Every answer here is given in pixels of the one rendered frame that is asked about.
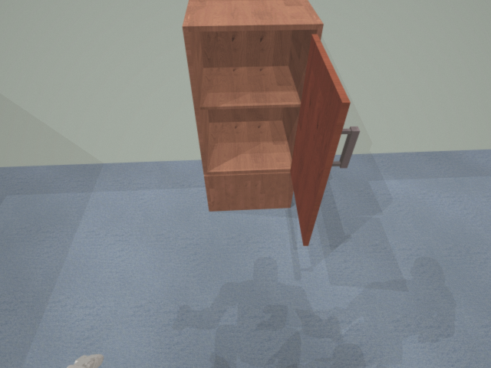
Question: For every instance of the handle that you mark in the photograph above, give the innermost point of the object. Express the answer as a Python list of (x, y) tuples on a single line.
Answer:
[(352, 136)]

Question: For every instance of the cupboard door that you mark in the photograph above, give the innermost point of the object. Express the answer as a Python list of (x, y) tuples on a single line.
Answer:
[(323, 111)]

